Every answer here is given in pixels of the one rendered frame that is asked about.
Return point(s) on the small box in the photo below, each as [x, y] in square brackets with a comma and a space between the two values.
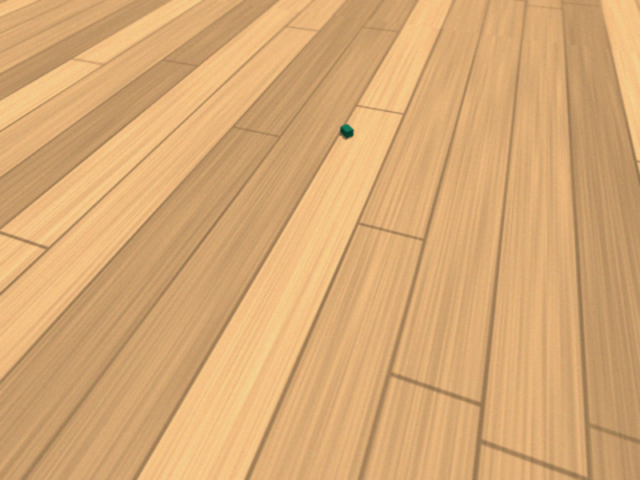
[346, 130]

